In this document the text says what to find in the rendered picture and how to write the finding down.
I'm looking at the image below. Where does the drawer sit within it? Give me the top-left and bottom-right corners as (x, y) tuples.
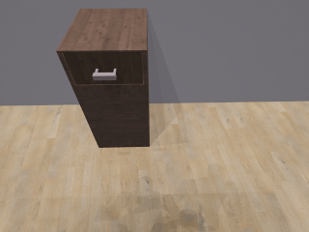
(63, 51), (144, 85)

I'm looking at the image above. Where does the handle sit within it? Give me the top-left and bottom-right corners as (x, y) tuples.
(92, 69), (117, 81)

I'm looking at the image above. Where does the cabinet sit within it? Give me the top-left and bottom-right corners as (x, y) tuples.
(56, 8), (150, 148)

